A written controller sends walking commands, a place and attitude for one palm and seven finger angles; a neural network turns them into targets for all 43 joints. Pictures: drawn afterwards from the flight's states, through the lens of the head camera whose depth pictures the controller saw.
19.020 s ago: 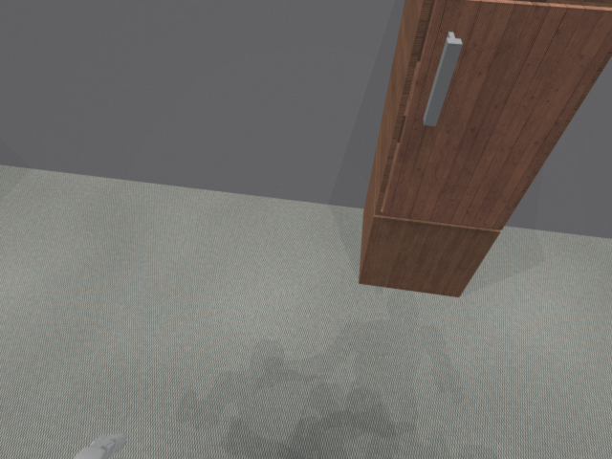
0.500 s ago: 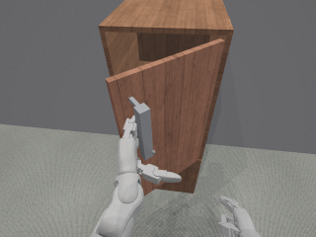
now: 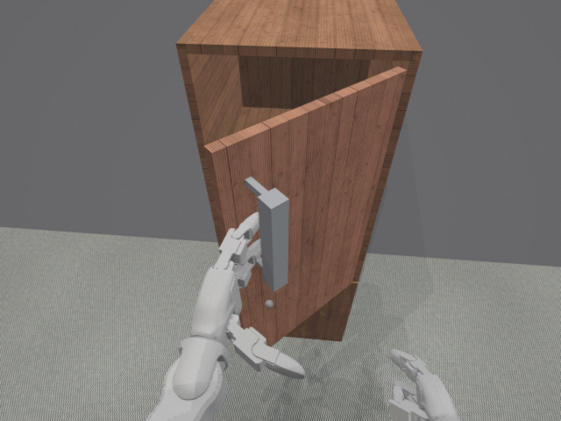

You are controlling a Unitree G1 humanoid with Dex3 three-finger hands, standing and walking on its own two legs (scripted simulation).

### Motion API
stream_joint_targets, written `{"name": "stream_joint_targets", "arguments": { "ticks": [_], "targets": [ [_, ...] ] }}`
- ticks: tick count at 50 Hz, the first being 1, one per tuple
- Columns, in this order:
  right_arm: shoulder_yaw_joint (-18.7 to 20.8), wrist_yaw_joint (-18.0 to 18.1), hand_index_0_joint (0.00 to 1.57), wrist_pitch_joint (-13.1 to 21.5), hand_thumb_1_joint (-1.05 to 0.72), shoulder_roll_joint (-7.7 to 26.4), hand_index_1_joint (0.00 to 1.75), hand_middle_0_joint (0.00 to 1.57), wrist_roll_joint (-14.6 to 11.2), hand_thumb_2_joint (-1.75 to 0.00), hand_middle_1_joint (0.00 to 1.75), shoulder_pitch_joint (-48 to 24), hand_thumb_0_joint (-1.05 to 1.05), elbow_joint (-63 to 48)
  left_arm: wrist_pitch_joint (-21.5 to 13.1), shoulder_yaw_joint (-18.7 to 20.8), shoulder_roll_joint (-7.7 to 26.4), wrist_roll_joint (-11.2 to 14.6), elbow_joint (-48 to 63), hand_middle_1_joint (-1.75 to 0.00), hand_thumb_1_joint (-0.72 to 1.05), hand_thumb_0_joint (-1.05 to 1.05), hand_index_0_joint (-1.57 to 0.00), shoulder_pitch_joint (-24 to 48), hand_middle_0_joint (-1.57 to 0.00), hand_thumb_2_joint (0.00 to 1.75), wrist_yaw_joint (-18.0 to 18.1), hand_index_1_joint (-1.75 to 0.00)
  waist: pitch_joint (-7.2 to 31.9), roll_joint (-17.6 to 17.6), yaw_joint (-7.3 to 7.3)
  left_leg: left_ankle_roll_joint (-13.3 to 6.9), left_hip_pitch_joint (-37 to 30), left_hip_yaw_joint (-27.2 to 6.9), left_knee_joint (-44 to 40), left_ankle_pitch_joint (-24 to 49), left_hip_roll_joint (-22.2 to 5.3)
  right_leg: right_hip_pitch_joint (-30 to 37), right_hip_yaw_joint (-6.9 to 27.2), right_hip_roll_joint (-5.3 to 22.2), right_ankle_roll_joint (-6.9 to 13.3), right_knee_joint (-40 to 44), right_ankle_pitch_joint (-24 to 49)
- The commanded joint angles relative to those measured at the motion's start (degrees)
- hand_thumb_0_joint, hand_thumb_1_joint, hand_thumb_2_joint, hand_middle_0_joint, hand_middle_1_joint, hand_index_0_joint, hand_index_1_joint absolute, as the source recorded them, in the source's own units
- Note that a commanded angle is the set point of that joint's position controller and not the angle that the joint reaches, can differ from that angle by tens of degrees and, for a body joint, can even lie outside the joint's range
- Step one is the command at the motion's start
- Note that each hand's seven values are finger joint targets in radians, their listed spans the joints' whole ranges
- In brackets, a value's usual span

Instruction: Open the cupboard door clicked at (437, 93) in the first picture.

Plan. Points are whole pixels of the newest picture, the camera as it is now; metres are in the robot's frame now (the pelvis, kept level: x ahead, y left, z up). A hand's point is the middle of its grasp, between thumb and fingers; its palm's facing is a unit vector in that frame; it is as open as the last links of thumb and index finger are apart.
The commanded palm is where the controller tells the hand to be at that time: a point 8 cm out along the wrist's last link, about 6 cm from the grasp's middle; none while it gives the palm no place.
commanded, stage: slide the hand sideways off the handle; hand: left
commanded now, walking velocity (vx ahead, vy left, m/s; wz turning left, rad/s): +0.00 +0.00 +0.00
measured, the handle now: (264, 236) +0.34 +0.05 +0.12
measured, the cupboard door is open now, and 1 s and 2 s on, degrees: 44 44 44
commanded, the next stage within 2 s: draw the hand back to the body in 0.64 s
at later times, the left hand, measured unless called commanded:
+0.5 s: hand (222, 337) +0.19 +0.08 +0.11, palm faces -0.05 -1.00 -0.01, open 16.3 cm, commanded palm +0.15 +0.14 +0.12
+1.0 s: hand (181, 340) +0.18 +0.12 +0.12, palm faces -0.02 -1.00 -0.08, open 16.3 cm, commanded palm +0.15 +0.18 +0.13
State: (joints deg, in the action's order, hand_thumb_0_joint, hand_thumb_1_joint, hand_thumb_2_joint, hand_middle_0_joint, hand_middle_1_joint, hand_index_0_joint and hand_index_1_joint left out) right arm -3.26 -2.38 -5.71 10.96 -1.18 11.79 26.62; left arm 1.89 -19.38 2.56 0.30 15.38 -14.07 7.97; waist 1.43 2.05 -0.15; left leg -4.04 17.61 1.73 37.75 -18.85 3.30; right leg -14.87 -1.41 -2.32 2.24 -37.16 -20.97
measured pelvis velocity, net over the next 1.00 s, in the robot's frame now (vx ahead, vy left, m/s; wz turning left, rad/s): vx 0.01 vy -0.02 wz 0.02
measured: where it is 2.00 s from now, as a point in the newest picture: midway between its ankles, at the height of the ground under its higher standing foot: outside the picture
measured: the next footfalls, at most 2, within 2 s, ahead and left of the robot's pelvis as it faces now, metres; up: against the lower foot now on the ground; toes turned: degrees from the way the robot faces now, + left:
none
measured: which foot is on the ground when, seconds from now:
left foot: down 0.00-1.00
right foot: down 0.00-1.00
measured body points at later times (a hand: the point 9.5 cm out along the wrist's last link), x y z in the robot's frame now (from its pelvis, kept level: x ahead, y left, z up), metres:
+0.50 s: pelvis +0.02 -0.02 -0.01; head +0.00 -0.03 +0.44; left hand +0.19 +0.14 +0.12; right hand +0.22 -0.22 -0.06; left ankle +0.02 +0.07 -0.72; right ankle -0.01 -0.10 -0.72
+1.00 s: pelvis +0.01 -0.02 -0.01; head -0.01 -0.04 +0.44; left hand +0.18 +0.18 +0.13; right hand +0.19 -0.24 -0.07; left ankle +0.02 +0.07 -0.72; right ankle -0.01 -0.10 -0.72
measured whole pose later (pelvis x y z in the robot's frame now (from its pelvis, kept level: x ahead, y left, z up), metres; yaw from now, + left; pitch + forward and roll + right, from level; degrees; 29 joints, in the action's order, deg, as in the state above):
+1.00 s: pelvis +0.01 -0.02 -0.01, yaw +1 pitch +2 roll -1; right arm -2.7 2.3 6.6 13.5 -2.7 16.5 27.5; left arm -3.4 2.1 13.1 13.0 27.6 -33.5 -7.2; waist 5.6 3.9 0.2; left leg -2.3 23.1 -0.6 43.1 -21.5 1.5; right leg -18.7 -3.8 -4.3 3.8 -39.6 -22.7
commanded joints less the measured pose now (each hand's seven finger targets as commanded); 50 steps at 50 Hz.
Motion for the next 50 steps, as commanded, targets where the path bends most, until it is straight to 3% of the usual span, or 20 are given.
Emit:
{"name": "stream_joint_targets", "arguments": {
  "ticks": [1, 6, 13, 17, 18, 24, 26, 29, 34, 37, 39, 43, 45, 50],
  "targets": [
    [1.78, 0.69, 0.2, 3.33, -0.9, 5.01, 0.3, 0.2, -0.37, -0.9, 0.3, -10.35, 0.0, -11.66, -3.48, 2.92, -0.92, 1.67, 17.05, -0.3, -0.5, 0.0, -0.15, 5.67, -0.15, 0.3, -0.43, -0.3, 7.51, -4.53, 1.33, 1.99, -6.4, -4.96, -6.49, 9.5, -3.8, -2.31, -0.4, 0.78, 0.67, 6.09, 9.84],
    [2.15, 0.48, 0.2, 4.52, -0.9, 5.34, 0.3, 0.2, -0.55, -0.9, 0.3, -8.73, 0.0, -12.03, -4.73, 2.87, -0.07, 2.71, 22.73, -0.3, -0.5, 0.0, -0.15, -0.52, -0.15, 0.3, -2.44, -0.3, 7.9, -1.86, 0.79, 2.2, -6.97, -5.14, -5.18, 13.64, -4.17, -3.03, -0.61, 0.58, 0.54, 4.61, 14.0],
    [2.24, 0.68, 0.2, 5.41, -0.9, 5.94, 0.3, 0.2, -0.28, -0.9, 0.3, -7.09, 0.0, -13.18, -5.0, 4.96, 2.57, 2.45, 24.65, -0.3, -0.5, 0.0, -0.15, -7.8, -0.15, 0.3, -4.85, -0.3, 6.35, -3.4, 0.25, 1.86, -4.94, -5.18, -3.67, 13.76, -3.69, -4.41, -0.61, 0.65, 0.12, 3.62, 15.71],
    [2.51, 1.01, 0.2, 6.42, -0.9, 6.01, 0.3, 0.2, -0.47, -0.9, 0.3, -6.02, 0.0, -14.02, -5.71, 6.21, 3.76, 3.66, 27.8, -0.3, -0.5, 0.0, -0.15, -11.9, -0.15, 0.3, -6.76, -0.3, 8.66, -2.99, 0.56, 1.68, -5.1, -4.83, -2.5, 15.46, -3.52, -3.98, -0.37, 0.78, -0.13, 2.89, 18.0],
    [2.52, 1.24, 0.2, 6.67, -0.9, 6.07, 0.3, 0.2, -0.52, -0.9, 0.3, -5.5, 0.0, -14.04, -5.93, 8.23, 5.12, 4.38, 27.54, -0.3, -0.5, 0.0, -0.15, -14.04, -0.15, 0.3, -7.21, -0.3, 8.55, -4.52, 0.87, 1.64, -4.17, -4.67, -2.32, 14.87, -3.52, -3.63, -0.42, 0.75, -0.29, 2.88, 18.1],
    [2.68, 1.91, 0.2, 8.33, -0.9, 6.54, 0.3, 0.2, -0.77, -0.9, 0.3, -4.33, 0.0, -13.92, -8.2, 14.71, 9.36, 7.03, 29.45, -0.3, -0.5, 0.0, -0.15, -23.05, -0.15, 0.3, -10.03, -0.3, 8.07, -3.61, 1.67, 1.39, -1.23, -3.82, -0.7, 14.99, -3.04, -2.99, 0.74, 1.09, -0.7, 2.62, 21.23],
    [2.64, 2.08, 0.2, 9.21, -0.9, 6.54, 0.3, 0.2, -0.78, -0.9, 0.3, -4.03, 0.0, -14.16, -8.93, 14.55, 8.91, 7.99, 30.75, -0.3, -0.5, 0.0, -0.15, -23.46, -0.15, 0.3, -11.09, -0.3, 7.09, -2.26, 1.09, 1.37, -0.51, -3.85, -0.14, 13.75, -2.87, -4.27, 1.02, 1.39, -1.1, 2.7, 21.01],
    [2.95, 2.8, 0.2, 10.31, -0.9, 7.0, 0.3, 0.2, -0.91, -0.9, 0.3, -3.7, 0.0, -13.38, -9.83, 17.65, 10.65, 9.62, 29.25, -0.3, -0.5, 0.0, -0.15, -24.83, -0.15, 0.3, -12.77, -0.3, 4.74, -3.8, 0.61, 1.32, 2.01, -3.98, 1.09, 10.58, -2.69, -5.78, 2.09, 1.63, -1.64, 3.99, 18.25],
    [3.05, 3.75, 0.2, 13.58, -0.9, 7.8, 0.3, 0.2, -0.97, -0.9, 0.3, -3.12, 0.0, -13.03, -12.43, 15.6, 9.74, 10.84, 29.55, -0.3, -0.5, 0.0, -0.15, -18.37, -0.15, 0.3, -14.5, -0.3, 3.94, -2.62, -1.03, 1.27, 3.05, -4.64, 2.71, 5.69, -2.38, -9.77, 3.33, 2.08, -1.81, 5.31, 8.34],
    [3.0, 4.18, 0.2, 15.09, -0.9, 7.84, 0.3, 0.2, -0.84, -0.9, 0.3, -2.63, 0.0, -12.36, -13.31, 16.11, 10.2, 10.8, 27.35, -0.3, -0.5, 0.0, -0.15, -16.4, -0.15, 0.3, -14.2, -0.3, 4.35, -3.71, -0.84, 1.3, 4.15, -4.9, 3.21, 3.1, -2.21, -10.3, 4.58, 2.76, -1.85, 6.63, 2.69],
    [3.34, 4.45, 0.2, 15.23, -0.9, 7.91, 0.3, 0.2, -0.89, -0.9, 0.3, -2.91, 0.0, -11.46, -12.99, 21.27, 14.48, 10.48, 25.07, -0.3, -0.5, 0.0, -0.15, -17.88, -0.15, 0.3, -13.48, -0.3, 5.44, -4.77, 0.68, 1.34, 4.9, -4.49, 3.43, 3.0, -2.31, -8.79, 5.75, 3.17, -1.82, 7.47, 1.27],
    [2.85, 4.73, 0.2, 15.43, -0.9, 7.34, 0.3, 0.2, -1.28, -0.9, 0.3, -4.34, 0.0, -11.11, -11.12, 24.6, 15.53, 11.46, 24.55, -0.3, -0.5, 0.0, -0.15, -16.11, -0.15, 0.3, -13.2, -0.3, 6.04, -3.13, 1.79, 1.55, 4.53, -4.03, 2.42, 3.31, -2.17, -6.35, 6.81, 3.96, -1.97, 8.65, 1.84],
    [2.57, 4.72, 0.2, 15.93, -0.9, 7.13, 0.3, 0.2, -1.54, -0.9, 0.3, -5.0, 0.0, -11.07, -10.2, 25.02, 14.9, 12.72, 25.54, -0.3, -0.5, 0.0, -0.15, -17.69, -0.15, 0.3, -13.82, -0.3, 6.66, -1.5, 2.35, 1.53, 3.56, -4.05, 1.59, 4.76, -2.18, -5.02, 5.87, 3.78, -2.03, 8.24, 5.26],
    [2.39, 5.08, 0.2, 17.53, -0.9, 7.81, 0.3, 0.2, -2.05, -0.9, 0.3, -5.03, 0.0, -10.19, -8.2, 24.15, 14.26, 14.89, 27.6, -0.3, -0.5, 0.0, -0.15, -17.87, -0.15, 0.3, -16.69, -0.3, 5.37, -0.74, 1.86, 1.23, 1.05, -4.65, -0.57, 8.01, -2.63, -5.46, 2.02, 2.21, -1.92, 6.9, 11.45]
  ]
}}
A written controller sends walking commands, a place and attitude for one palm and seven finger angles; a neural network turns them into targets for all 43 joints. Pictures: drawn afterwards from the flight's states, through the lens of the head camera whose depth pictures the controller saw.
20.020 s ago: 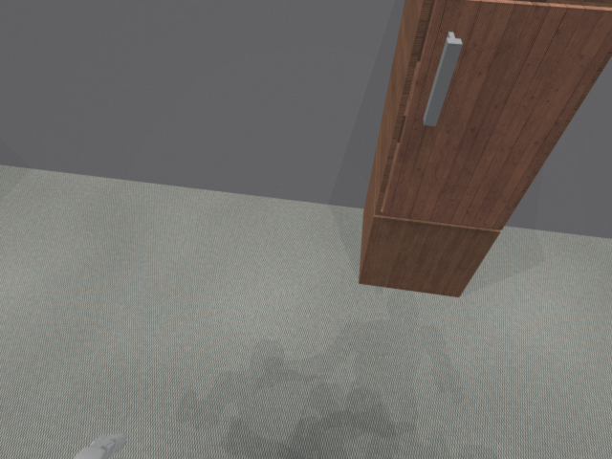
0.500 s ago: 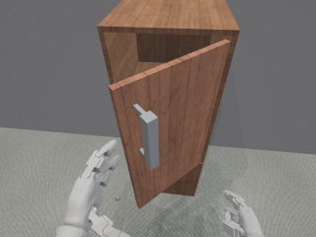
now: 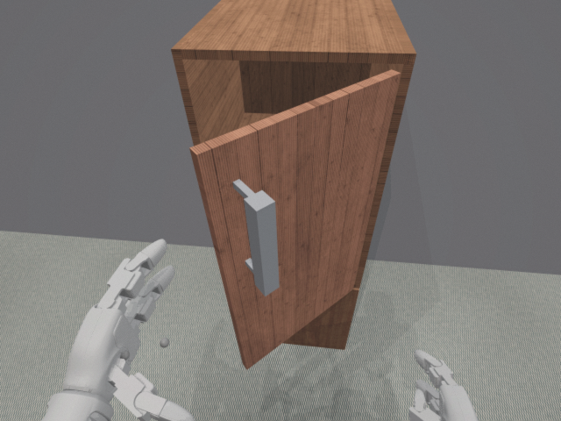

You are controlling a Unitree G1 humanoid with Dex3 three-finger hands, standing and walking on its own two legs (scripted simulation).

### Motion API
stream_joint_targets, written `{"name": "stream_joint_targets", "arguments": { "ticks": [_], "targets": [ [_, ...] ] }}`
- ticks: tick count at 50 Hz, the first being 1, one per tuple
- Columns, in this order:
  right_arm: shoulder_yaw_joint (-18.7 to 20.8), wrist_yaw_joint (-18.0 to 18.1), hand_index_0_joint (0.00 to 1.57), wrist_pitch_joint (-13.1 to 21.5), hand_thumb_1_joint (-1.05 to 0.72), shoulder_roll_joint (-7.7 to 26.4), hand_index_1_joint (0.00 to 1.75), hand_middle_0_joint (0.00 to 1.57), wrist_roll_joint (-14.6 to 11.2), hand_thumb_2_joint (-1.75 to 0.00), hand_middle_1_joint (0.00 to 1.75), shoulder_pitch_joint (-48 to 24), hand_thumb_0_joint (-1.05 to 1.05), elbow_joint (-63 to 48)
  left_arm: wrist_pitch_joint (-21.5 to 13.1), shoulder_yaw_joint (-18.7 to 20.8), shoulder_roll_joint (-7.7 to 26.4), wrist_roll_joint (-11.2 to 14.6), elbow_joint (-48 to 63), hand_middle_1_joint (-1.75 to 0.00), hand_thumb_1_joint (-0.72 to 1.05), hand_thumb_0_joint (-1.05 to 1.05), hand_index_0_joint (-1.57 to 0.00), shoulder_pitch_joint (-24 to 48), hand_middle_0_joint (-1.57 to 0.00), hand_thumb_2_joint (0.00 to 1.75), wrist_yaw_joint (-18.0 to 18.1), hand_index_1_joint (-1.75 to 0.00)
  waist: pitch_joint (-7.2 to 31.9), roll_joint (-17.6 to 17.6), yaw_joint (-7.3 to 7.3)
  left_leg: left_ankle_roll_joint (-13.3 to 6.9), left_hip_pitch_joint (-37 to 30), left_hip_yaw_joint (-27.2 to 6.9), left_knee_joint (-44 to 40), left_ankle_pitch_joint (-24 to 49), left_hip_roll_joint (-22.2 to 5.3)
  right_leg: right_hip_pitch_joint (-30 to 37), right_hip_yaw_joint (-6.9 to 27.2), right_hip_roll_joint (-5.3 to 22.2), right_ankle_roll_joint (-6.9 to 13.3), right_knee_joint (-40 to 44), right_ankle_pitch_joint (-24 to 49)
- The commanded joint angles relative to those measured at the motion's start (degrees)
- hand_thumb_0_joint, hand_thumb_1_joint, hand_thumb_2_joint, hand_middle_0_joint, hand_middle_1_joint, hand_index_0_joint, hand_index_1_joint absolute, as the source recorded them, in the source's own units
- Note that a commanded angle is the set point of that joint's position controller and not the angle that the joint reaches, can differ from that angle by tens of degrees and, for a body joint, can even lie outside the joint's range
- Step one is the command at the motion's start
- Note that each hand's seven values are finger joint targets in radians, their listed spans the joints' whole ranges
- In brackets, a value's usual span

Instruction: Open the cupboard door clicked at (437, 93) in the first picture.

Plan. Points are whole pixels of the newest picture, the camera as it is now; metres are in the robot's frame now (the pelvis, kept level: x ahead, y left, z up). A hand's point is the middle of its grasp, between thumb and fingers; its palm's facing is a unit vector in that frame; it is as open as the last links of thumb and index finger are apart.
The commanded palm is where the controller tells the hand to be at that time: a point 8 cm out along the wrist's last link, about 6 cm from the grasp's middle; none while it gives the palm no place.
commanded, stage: draw the hand back to the body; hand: left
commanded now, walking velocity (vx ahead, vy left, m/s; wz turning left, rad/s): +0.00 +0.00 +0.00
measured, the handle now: (254, 239) +0.33 +0.06 +0.13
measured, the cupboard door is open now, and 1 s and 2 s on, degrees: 44 44 44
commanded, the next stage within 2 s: step back with the hand held close in 1.32 s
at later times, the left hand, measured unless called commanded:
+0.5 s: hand (92, 328) +0.19 +0.22 +0.14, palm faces +0.22 -0.93 -0.29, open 14.3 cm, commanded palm +0.14 +0.27 +0.17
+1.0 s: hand (25, 287) +0.21 +0.29 +0.18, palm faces +0.41 -0.82 -0.41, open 8.5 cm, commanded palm +0.16 +0.32 +0.20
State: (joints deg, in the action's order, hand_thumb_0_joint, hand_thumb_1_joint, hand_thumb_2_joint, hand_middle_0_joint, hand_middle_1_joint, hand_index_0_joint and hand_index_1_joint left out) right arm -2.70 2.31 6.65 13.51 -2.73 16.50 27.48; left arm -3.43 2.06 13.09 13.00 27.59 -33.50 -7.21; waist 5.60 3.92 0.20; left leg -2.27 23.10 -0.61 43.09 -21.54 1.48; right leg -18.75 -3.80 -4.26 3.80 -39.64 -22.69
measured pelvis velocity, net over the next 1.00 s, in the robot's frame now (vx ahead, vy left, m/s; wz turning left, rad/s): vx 0.02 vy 0.03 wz -0.02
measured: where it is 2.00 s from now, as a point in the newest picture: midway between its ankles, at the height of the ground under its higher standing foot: outside the picture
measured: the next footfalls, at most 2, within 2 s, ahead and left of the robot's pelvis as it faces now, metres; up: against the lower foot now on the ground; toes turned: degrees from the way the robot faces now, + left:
none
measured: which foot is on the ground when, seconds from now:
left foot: down 0.00-1.00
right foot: down 0.00-1.00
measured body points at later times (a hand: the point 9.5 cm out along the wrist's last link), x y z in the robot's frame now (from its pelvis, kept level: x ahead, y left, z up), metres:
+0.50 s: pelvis +0.01 +0.03 +0.02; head +0.00 +0.02 +0.47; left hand +0.17 +0.26 +0.16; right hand +0.20 -0.18 -0.05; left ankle +0.01 +0.09 -0.71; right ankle -0.02 -0.08 -0.71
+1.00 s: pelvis +0.02 +0.03 +0.03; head +0.00 +0.02 +0.48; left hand +0.18 +0.33 +0.20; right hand +0.20 -0.20 -0.05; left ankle +0.01 +0.09 -0.71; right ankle -0.02 -0.08 -0.71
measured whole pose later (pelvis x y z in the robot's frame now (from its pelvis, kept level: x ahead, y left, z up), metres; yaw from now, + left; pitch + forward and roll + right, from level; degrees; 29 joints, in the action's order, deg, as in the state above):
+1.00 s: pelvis +0.02 +0.03 +0.03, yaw -1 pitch -3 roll -1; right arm -1.4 3.2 3.1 13.4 -0.7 11.4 35.0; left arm -3.9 18.8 21.2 4.3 24.6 -28.8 6.7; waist 0.2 3.0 3.3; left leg -4.3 7.9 1.2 24.8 -14.3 3.5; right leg -4.0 -1.0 -2.4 1.5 -21.5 -14.9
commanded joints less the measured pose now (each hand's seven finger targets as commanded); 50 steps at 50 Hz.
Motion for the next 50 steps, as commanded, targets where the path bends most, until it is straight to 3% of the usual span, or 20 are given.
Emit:
{"name": "stream_joint_targets", "arguments": {
  "ticks": [1, 5, 12, 13, 14, 15, 16, 18, 21, 29, 35, 39, 44, 47, 50],
  "targets": [
    [1.94, 0.48, 0.2, 5.35, -0.9, 5.44, 0.3, 0.2, -0.5, -0.9, 0.3, -9.34, 0.0, -10.72, -2.4, 3.01, 4.14, 2.25, 15.07, -0.3, -0.5, 0.0, -0.15, 1.77, -0.15, 0.3, -1.95, -0.3, 0.85, -3.47, 1.26, -0.58, -4.64, -2.45, -6.15, 10.89, -0.82, -1.81, 4.0, 3.93, -3.5, 9.29, 13.45],
    [2.18, 0.94, 0.2, 5.62, -0.9, 5.87, 0.3, 0.2, -0.39, -0.9, 0.3, -9.41, 0.0, -9.96, -0.7, 6.42, 6.78, 2.08, 14.8, -0.3, -0.5, 0.0, -0.15, 3.74, -0.15, 0.3, -2.34, -0.3, -0.16, -4.86, 1.48, -0.7, -5.29, -2.8, -7.33, 10.99, -0.94, -2.08, 2.9, 3.49, -3.23, 9.57, 12.16],
    [1.95, 1.34, 0.2, 6.17, -0.9, 6.02, 0.3, 0.2, -0.64, -0.9, 0.3, -9.67, 0.0, -9.29, 0.82, 9.4, 7.74, 3.74, 16.23, -0.3, -0.32, 0.0, -0.16, 5.43, -0.16, 0.37, -3.63, -0.3, 3.0, -1.87, 2.03, -0.09, -8.95, -3.62, -9.0, 13.7, -1.04, -0.7, 1.02, 2.7, -2.63, 8.82, 14.24],
    [1.56, 2.38, 0.2, 5.32, -0.9, 4.95, 0.3, 0.2, 0.55, -0.9, 0.3, -10.52, 0.0, -9.79, -1.34, 9.66, 13.59, -4.53, 21.26, -0.3, -0.29, 0.0, -0.16, 7.2, -0.16, 0.39, 4.1, -0.3, -0.39, -1.34, 3.93, 0.14, -7.81, -3.74, -11.12, 11.81, -1.42, 0.65, 4.67, 3.48, -1.69, 12.57, 12.68],
    [1.45, 2.81, 0.2, 5.09, -0.9, 4.46, 0.3, 0.2, 1.11, -0.9, 0.3, -10.14, 0.0, -8.64, -1.23, 9.43, 11.28, -5.34, 18.19, -0.3, -0.26, 0.0, -0.16, 4.76, -0.16, 0.4, 7.6, -0.3, -3.36, -1.87, 2.99, 0.4, -8.11, -3.45, -11.56, 9.71, -1.41, -0.47, 5.22, 3.92, -1.53, 14.9, 10.34],
    [1.29, 2.7, 0.2, 4.75, -0.9, 4.49, 0.3, 0.2, 1.31, -0.9, 0.3, -10.03, 0.0, -8.7, -0.94, 6.83, 7.77, -5.66, 17.14, -0.3, -0.22, 0.0, -0.16, 2.7, -0.16, 0.42, 8.63, -0.3, -3.92, -2.74, 2.56, 0.55, -8.31, -3.87, -12.27, 9.54, -1.52, -0.2, 4.66, 4.05, -1.53, 14.59, 10.13],
    [1.28, 2.5, 0.2, 4.05, -0.9, 4.53, 0.3, 0.2, 1.32, -0.9, 0.3, -9.81, 0.0, -8.24, -0.85, 5.89, 6.57, -6.48, 15.61, -0.3, -0.18, 0.0, -0.16, 0.92, -0.16, 0.43, 9.43, -0.3, -3.77, -2.53, 2.49, 0.56, -9.29, -4.04, -12.93, 10.38, -1.98, 0.51, 4.1, 3.88, -1.56, 14.37, 10.41],
    [1.42, 2.14, 0.2, 3.31, -0.9, 4.86, 0.3, 0.2, 1.66, -0.9, 0.3, -10.09, 0.0, -7.59, -1.45, 6.73, 7.85, -7.64, 16.49, -0.3, -0.12, 0.0, -0.16, 1.43, -0.16, 0.47, 10.97, -0.3, -1.7, 0.04, 2.51, 0.75, -11.21, -4.24, -14.54, 12.85, -2.29, 2.92, 3.87, 3.89, -1.51, 14.2, 12.47],
    [1.59, 2.05, 0.2, 2.81, -0.9, 4.97, 0.3, 0.2, 2.07, -0.9, 0.3, -10.72, 0.0, -6.91, -2.41, 8.77, 9.76, -8.73, 16.64, -0.3, -0.01, 0.0, -0.17, 1.58, -0.17, 0.51, 12.76, -0.3, -0.2, -0.73, 2.78, 1.01, -12.68, -4.3, -16.61, 14.27, -2.63, 5.62, 3.66, 3.84, -1.49, 14.78, 13.16],
    [2.06, 1.95, 0.2, 1.92, -0.9, 5.64, 0.3, 0.2, 2.28, -0.9, 0.3, -11.94, 0.0, -4.67, -3.31, 13.53, 13.02, -9.59, 15.6, -0.3, 0.27, 0.0, -0.18, 4.08, -0.18, 0.63, 14.73, -0.3, -0.37, 0.09, 3.16, 2.07, -16.37, -4.77, -19.7, 20.87, -3.58, 9.2, 3.59, 3.61, -1.56, 16.98, 15.69],
    [2.69, 1.63, 0.2, 0.6, -0.9, 5.78, 0.3, 0.2, 2.22, -0.9, 0.3, -12.0, 0.0, -3.58, -3.46, 16.72, 13.69, -9.24, 11.84, -0.3, 0.48, 0.0, -0.19, 4.26, -0.19, 0.72, 14.91, -0.3, -1.51, -2.16, 3.23, 2.73, -17.31, -4.34, -20.95, 23.73, -3.83, 10.6, 3.41, 3.5, -1.71, 18.21, 17.21],
    [3.09, 1.35, 0.2, 0.22, -0.9, 6.11, 0.3, 0.2, 2.05, -0.9, 0.3, -12.21, 0.0, -2.9, -3.82, 19.74, 15.76, -9.23, 11.27, -0.3, 0.62, 0.0, -0.19, 5.12, -0.19, 0.78, 14.97, -0.3, -0.68, 0.48, 3.67, 3.13, -18.3, -4.1, -21.15, 26.95, -4.11, 11.83, 3.63, 3.47, -1.71, 18.69, 18.68],
    [3.38, 1.35, 0.2, -0.16, -0.9, 6.21, 0.3, 0.2, 1.9, -0.9, 0.3, -12.44, 0.0, -2.28, -4.11, 23.37, 18.27, -8.74, 10.09, -0.3, 0.8, 0.0, -0.2, 7.77, -0.2, 0.86, 15.22, -0.3, -1.24, 1.14, 3.67, 3.04, -18.33, -3.7, -21.64, 25.87, -3.97, 12.39, 3.86, 3.46, -1.64, 19.74, 19.0],
    [3.5, 1.35, 0.2, -0.36, -0.9, 6.0, 0.3, 0.2, 1.84, -0.9, 0.3, -12.3, 0.0, -1.85, -4.26, 24.57, 18.49, -8.29, 8.97, -0.3, 0.9, 0.0, -0.2, 8.89, -0.2, 0.9, 15.23, -0.3, -1.09, 0.58, 3.44, 3.0, -18.66, -3.62, -21.96, 25.14, -3.81, 12.49, 3.79, 3.45, -1.71, 20.05, 18.9],
    [3.61, 1.0, 0.2, -0.36, -0.9, 6.28, 0.3, 0.2, 1.87, -0.9, 0.3, -12.52, 0.0, -1.65, -4.07, 21.63, 15.41, -8.21, 7.06, -0.3, 0.9, 0.0, -0.2, 7.38, -0.2, 0.9, 14.74, -0.3, -2.85, 0.55, 3.11, 2.62, -18.94, -3.47, -22.12, 25.81, -3.81, 11.71, 3.8, 3.56, -1.89, 20.6, 19.07]
  ]
}}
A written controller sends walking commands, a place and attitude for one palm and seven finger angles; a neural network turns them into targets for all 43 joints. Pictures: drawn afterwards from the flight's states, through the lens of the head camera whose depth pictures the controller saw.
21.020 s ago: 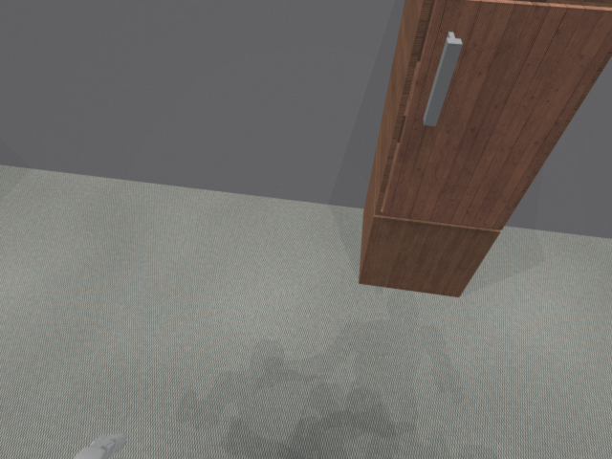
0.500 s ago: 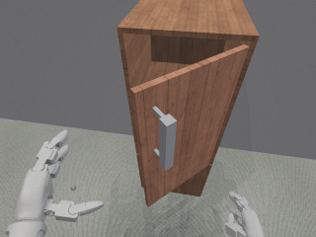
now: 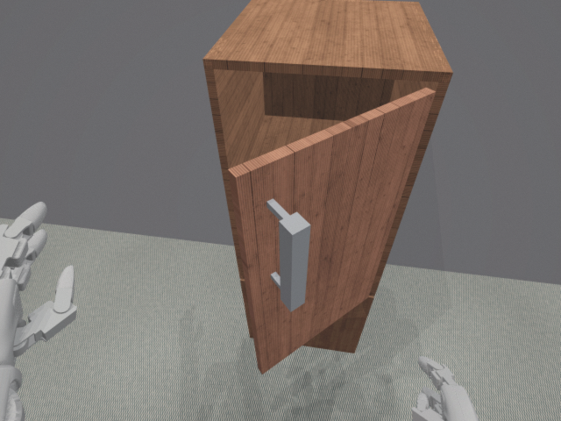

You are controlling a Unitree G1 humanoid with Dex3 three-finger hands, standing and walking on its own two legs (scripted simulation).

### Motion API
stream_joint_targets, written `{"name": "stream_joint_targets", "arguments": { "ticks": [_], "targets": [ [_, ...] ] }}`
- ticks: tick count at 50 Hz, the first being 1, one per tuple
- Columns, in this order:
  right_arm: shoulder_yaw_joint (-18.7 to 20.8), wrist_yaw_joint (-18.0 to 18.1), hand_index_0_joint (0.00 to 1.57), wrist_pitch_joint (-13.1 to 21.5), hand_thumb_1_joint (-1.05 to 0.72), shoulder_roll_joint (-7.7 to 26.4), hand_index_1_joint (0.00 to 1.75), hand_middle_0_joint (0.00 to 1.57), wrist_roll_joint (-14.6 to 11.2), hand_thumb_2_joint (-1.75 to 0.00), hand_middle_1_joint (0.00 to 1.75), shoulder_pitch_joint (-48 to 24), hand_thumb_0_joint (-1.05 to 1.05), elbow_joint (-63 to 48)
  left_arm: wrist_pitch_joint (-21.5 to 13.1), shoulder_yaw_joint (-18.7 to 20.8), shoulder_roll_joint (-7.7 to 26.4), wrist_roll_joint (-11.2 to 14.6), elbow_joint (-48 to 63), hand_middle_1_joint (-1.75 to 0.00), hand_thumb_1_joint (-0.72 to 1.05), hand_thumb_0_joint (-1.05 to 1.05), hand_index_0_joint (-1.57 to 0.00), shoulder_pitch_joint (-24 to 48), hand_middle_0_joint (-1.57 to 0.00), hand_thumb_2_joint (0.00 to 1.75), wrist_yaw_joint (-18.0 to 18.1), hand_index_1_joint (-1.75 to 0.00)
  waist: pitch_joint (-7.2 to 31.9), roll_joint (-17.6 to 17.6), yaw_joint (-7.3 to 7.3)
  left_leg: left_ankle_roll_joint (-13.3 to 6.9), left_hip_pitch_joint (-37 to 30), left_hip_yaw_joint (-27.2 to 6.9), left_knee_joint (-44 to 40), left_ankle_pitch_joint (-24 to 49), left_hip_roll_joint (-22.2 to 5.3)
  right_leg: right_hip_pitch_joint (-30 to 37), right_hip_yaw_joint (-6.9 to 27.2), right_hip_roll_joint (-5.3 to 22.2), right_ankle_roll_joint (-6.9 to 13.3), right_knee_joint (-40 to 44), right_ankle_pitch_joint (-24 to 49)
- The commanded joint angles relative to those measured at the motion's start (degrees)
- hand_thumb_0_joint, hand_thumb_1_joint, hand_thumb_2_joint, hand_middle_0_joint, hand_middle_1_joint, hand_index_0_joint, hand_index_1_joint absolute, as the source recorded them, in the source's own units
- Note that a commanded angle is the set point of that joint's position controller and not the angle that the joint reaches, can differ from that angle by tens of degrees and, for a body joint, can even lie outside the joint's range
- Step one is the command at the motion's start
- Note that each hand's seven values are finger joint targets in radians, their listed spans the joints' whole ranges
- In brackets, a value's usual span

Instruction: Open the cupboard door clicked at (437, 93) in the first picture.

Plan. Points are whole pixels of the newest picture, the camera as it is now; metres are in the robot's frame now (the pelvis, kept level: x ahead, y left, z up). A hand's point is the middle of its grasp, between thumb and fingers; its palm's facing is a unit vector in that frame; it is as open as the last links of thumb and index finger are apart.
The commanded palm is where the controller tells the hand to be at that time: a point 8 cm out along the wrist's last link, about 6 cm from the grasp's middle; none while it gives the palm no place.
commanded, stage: draw the hand back to the body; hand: left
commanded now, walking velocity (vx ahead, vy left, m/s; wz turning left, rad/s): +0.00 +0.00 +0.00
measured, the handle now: (284, 256) +0.31 +0.04 +0.10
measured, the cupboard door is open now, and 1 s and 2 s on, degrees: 44 44 44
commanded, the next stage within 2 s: step back with the hand held close in 0.32 s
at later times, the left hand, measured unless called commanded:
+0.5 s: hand (79, 305) +0.19 +0.24 +0.16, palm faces +0.42 -0.81 -0.41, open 7.4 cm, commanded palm +0.13 +0.28 +0.17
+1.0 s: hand (45, 333) +0.15 +0.26 +0.15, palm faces +0.35 -0.79 -0.50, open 7.4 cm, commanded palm +0.10 +0.30 +0.17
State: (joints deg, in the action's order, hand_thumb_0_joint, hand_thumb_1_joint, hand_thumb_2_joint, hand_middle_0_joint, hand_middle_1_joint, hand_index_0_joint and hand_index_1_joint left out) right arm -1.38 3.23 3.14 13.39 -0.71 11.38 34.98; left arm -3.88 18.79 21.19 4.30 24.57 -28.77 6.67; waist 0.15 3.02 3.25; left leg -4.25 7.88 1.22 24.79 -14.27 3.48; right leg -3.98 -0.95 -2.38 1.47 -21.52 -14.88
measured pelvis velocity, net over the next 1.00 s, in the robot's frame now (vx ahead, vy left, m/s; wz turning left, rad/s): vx -0.06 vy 0.01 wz -0.04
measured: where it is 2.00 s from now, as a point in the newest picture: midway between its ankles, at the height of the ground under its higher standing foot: outside the picture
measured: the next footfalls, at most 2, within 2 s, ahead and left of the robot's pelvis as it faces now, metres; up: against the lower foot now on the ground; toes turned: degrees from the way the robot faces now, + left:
right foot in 1.68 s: -0.31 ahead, -0.04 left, +0.00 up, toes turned -5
left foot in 1.86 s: -0.11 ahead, +0.13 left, +0.00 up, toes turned -8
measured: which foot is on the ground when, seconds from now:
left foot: down 0.00-1.00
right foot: down 0.00-1.00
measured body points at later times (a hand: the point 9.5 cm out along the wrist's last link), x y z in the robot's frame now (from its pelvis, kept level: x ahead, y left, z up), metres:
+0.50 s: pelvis -0.01 -0.02 +0.00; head -0.02 -0.04 +0.45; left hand +0.16 +0.28 +0.18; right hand +0.18 -0.24 -0.09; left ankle -0.01 +0.06 -0.74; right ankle -0.03 -0.11 -0.74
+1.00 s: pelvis -0.06 +0.01 -0.01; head -0.05 +0.01 +0.44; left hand +0.13 +0.30 +0.18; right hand +0.11 -0.25 -0.08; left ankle -0.01 +0.06 -0.74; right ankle -0.03 -0.11 -0.74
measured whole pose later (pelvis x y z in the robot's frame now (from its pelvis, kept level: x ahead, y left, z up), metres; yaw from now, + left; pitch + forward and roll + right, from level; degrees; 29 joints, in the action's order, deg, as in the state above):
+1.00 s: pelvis -0.06 +0.01 -0.01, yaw -2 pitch +0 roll -1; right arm 0.8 3.7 -1.2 13.3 -1.3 10.7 30.4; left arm -8.9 24.5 25.6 3.0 29.2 -32.9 7.4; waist -0.7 0.4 -0.3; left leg -5.1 18.7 4.0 30.9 -12.4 2.4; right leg -16.5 0.9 -3.1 0.9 -29.8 -13.2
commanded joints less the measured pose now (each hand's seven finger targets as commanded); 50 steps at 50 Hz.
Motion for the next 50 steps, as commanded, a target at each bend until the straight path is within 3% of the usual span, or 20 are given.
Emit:
{"name": "stream_joint_targets", "arguments": {
  "ticks": [1, 7, 9, 12, 16, 20, 21, 22, 23, 24, 25, 27, 29, 33, 34, 38, 39, 44, 47, 50],
  "targets": [
    [2.4, -0.09, 0.2, 3.0, -0.9, 6.63, 0.3, 0.2, -0.19, -0.9, 0.3, -7.39, 0.0, -9.26, -3.6, 4.38, 7.18, 0.48, 10.35, -0.3, 0.9, 0.0, -0.2, 3.24, -0.2, 0.9, 0.75, -0.3, 3.02, 1.23, -0.01, 4.46, -3.77, -5.33, -4.01, 17.51, -5.72, -2.91, 1.04, 1.63, 0.43, 2.62, 10.85],
    [2.58, 0.31, 0.2, 2.93, -0.9, 6.48, 0.3, 0.2, -0.18, -0.9, 0.3, -8.04, 0.0, -9.28, -4.08, 5.52, 8.9, 0.37, 11.01, -0.3, 0.9, 0.0, -0.2, 4.52, -0.2, 0.9, 0.94, -0.3, 3.65, -1.28, 0.14, 3.2, -3.38, -4.46, -4.0, 12.77, -5.04, -2.34, 1.74, 1.66, 0.4, 3.85, 9.94],
    [2.55, 0.52, 0.2, 3.18, -0.9, 6.6, 0.3, 0.2, -0.26, -0.9, 0.3, -8.24, 0.0, -9.2, -4.34, 6.76, 10.66, 0.23, 12.0, -0.3, 0.9, 0.0, -0.2, 5.68, -0.2, 0.9, 1.11, -0.3, 3.88, 0.13, 0.29, 3.16, -3.28, -4.37, -3.94, 11.79, -4.95, -2.04, 2.0, 1.81, 0.49, 4.23, 9.36],
    [2.18, 0.51, 0.2, 3.57, -0.9, 6.03, 0.3, 0.2, -0.2, -0.9, 0.3, -8.32, 0.0, -8.94, -4.49, 6.2, 9.69, 0.3, 12.43, -0.3, 0.9, 0.0, -0.2, 5.67, -0.2, 0.9, 1.29, -0.3, 3.43, 3.59, 0.24, 3.42, -3.42, -4.57, -4.27, 11.55, -4.71, -2.17, 2.04, 1.89, 0.58, 4.25, 9.08],
    [2.22, 0.57, 0.2, 3.74, -0.9, 5.99, 0.3, 0.2, -0.17, -0.9, 0.3, -8.48, 0.0, -8.61, -4.42, 5.33, 8.67, 0.35, 10.82, -0.3, 0.9, 0.0, -0.2, 5.13, -0.2, 0.9, 1.13, -0.3, 1.08, 1.64, -0.01, 3.21, -3.28, -4.43, -4.4, 10.85, -4.77, -3.24, 1.95, 1.71, 0.5, 4.93, 8.45],
    [2.42, 0.52, 0.2, 3.63, -0.9, 6.2, 0.3, 0.2, -0.07, -0.9, 0.3, -8.35, 0.0, -8.52, -4.52, 5.34, 8.3, 0.45, 9.56, -0.3, 0.9, 0.0, -0.2, 4.54, -0.2, 0.9, 0.94, -0.3, 1.71, -0.45, 0.09, 2.89, -3.6, -4.12, -4.25, 11.8, -4.67, -2.65, 2.1, 1.78, 0.39, 4.9, 9.61],
    [2.55, 0.52, 0.2, 3.57, -0.9, 6.12, 0.3, 0.2, -0.13, -0.9, 0.3, -8.4, 0.0, -8.63, -4.55, 5.43, 8.51, 0.48, 9.56, -0.3, 0.9, 0.0, -0.2, 4.63, -0.2, 0.9, 0.85, -0.3, 2.59, -0.73, 0.12, 2.7, -4.19, -3.79, -3.99, 11.71, -4.64, -2.75, 2.33, 1.87, 0.24, 5.06, 9.7],
    [2.58, 0.66, 0.2, 3.64, -0.9, 6.25, 0.3, 0.2, -0.21, -0.9, 0.3, -8.58, 0.0, -8.47, -4.93, 7.46, 11.18, 0.54, 11.24, -0.3, 0.9, 0.0, -0.2, 8.58, -0.2, 0.9, 1.17, -0.3, 3.38, -0.85, 0.04, 2.58, -4.38, -3.8, -3.83, 11.35, -4.57, -2.57, 2.68, 1.94, 0.25, 5.3, 9.71],
    [2.93, 0.58, 0.2, 2.91, -0.9, 7.28, 0.3, 0.2, -1.11, -0.9, 0.3, -7.35, 0.0, -9.96, -7.14, 15.7, 19.07, 0.23, 13.35, -0.3, 0.9, 0.0, -0.2, 13.96, -0.2, 0.9, 1.45, -0.3, -1.26, -0.97, -1.49, 1.0, -1.53, -5.39, -1.91, 7.53, -5.33, -8.05, 9.92, 4.69, -0.05, 8.38, 12.09],
    [2.88, 0.73, 0.2, 2.48, -0.9, 6.72, 0.3, 0.2, -0.75, -0.9, 0.3, -7.27, 0.0, -8.89, -8.24, 15.5, 19.03, -0.05, 10.98, -0.3, 0.9, 0.0, -0.2, 13.93, -0.2, 0.9, 1.15, -0.3, -1.74, -0.75, -1.61, 1.01, -0.93, -5.95, -0.77, 6.15, -5.17, -8.59, 10.82, 6.59, 0.47, 8.73, 13.12],
    [3.13, 0.61, 0.2, 2.08, -0.9, 6.64, 0.3, 0.2, -0.52, -0.9, 0.3, -7.78, 0.0, -8.49, -7.91, 11.79, 14.06, -0.02, 7.2, -0.3, 0.9, 0.0, -0.2, 8.35, -0.2, 0.9, 0.64, -0.3, -1.51, -3.39, -1.97, 0.97, -1.57, -6.01, 0.2, 7.02, -5.26, -9.11, 11.48, 7.11, 0.19, 8.65, 14.59],
    [3.56, 0.12, 0.2, 1.0, -0.9, 7.06, 0.3, 0.2, -0.56, -0.9, 0.3, -7.05, 0.0, -9.28, -7.41, 7.63, 9.22, -0.3, 4.52, -0.3, 0.9, 0.0, -0.2, 2.98, -0.2, 0.9, -0.08, -0.3, 1.24, -4.96, -2.13, 0.87, -2.42, -5.07, 1.05, 10.57, -5.67, -8.12, 10.34, 7.23, -1.38, 6.92, 18.77],
    [4.0, -0.08, 0.2, 0.2, -0.9, 7.67, 0.3, 0.2, -0.75, -0.9, 0.3, -6.97, 0.0, -9.78, -7.38, 5.97, 8.04, -0.53, 5.77, -0.3, 0.9, 0.0, -0.2, 0.6, -0.2, 0.9, -0.25, -0.3, 5.07, -2.11, -2.08, 0.86, -3.63, -4.44, 1.08, 15.17, -6.47, -6.48, 8.6, 7.38, -2.24, 4.28, 23.81],
    [4.58, 0.17, 0.2, -1.34, -0.9, 7.67, 0.3, 0.2, -1.02, -0.9, 0.3, -6.34, 0.0, -11.66, -7.2, 8.53, 11.52, -0.87, 12.65, -0.3, 0.9, 0.0, -0.2, -1.0, -0.2, 0.9, 0.59, -0.3, 11.45, -3.25, -2.23, 0.91, -3.56, -4.82, 1.66, 24.88, -8.27, -3.5, 6.97, 6.44, -2.57, -1.27, 30.17],
    [4.68, 0.51, 0.2, -1.62, -0.9, 7.72, 0.3, 0.2, -1.04, -0.9, 0.3, -7.01, 0.0, -11.7, -7.38, 10.64, 14.09, -0.9, 14.55, -0.3, 0.9, 0.0, -0.2, -0.77, -0.2, 0.9, 1.05, -0.3, 12.13, -2.26, -2.01, 0.78, -3.39, -4.94, 1.86, 26.93, -8.63, -2.89, 6.95, 6.76, -2.4, -2.45, 32.17],
    [4.67, 0.86, 0.2, -2.41, -0.9, 6.63, 0.3, 0.2, -1.24, -0.9, 0.3, -6.67, 0.0, -13.5, -7.7, 13.68, 15.8, -0.45, 17.98, -0.3, 0.9, 0.0, -0.2, -3.27, -0.2, 0.9, 1.84, -0.3, 13.07, -1.75, -2.01, 1.0, 0.03, -6.09, 2.25, 28.5, -9.51, -2.19, 7.54, 6.28, -1.35, -5.8, 30.17],
    [4.82, 1.05, 0.2, -2.51, -0.9, 6.88, 0.3, 0.2, -1.13, -0.9, 0.3, -7.1, 0.0, -13.29, -7.83, 14.97, 16.99, -0.43, 18.57, -0.3, 0.9, 0.0, -0.2, -3.47, -0.2, 0.9, 2.11, -0.3, 12.91, 0.91, -1.9, 0.96, 1.18, -6.35, 2.07, 28.38, -9.67, -1.91, 7.5, 6.39, -1.21, -6.16, 29.67],
    [4.86, 0.93, 0.2, -2.15, -0.9, 6.96, 0.3, 0.2, -0.64, -0.9, 0.3, -6.54, 0.0, -13.2, -7.73, 13.68, 13.75, -0.36, 15.21, -0.3, 0.9, 0.0, -0.2, -6.47, -0.2, 0.9, 2.11, -0.3, 8.07, 3.8, -2.02, 0.15, 8.91, -8.8, -1.57, 18.19, -11.7, -4.02, 7.34, 4.35, -1.16, -7.9, 14.49],
    [4.69, 0.75, 0.2, -1.57, -0.9, 7.45, 0.3, 0.2, -0.53, -0.9, 0.3, -5.5, 0.0, -13.11, -7.81, 12.28, 12.32, -0.81, 13.8, -0.3, 0.9, 0.0, -0.2, -5.33, -0.2, 0.9, 2.05, -0.3, 5.4, 2.81, -2.6, -0.59, 15.95, -10.19, -3.59, 7.08, -12.82, -3.46, 7.99, 3.95, -1.04, -9.32, 8.66],
    [4.59, 0.89, 0.2, -0.88, -0.9, 7.72, 0.3, 0.2, -0.52, -0.9, 0.3, -4.86, 0.0, -13.06, -8.1, 10.97, 11.51, -1.51, 13.49, -0.3, 0.9, 0.0, -0.2, -2.72, -0.2, 0.9, 2.14, -0.3, 2.64, -0.72, -3.3, -0.92, 21.7, -10.71, -3.68, -8.7, -11.47, -4.17, 10.29, 5.17, -0.36, -6.91, 3.4]
  ]
}}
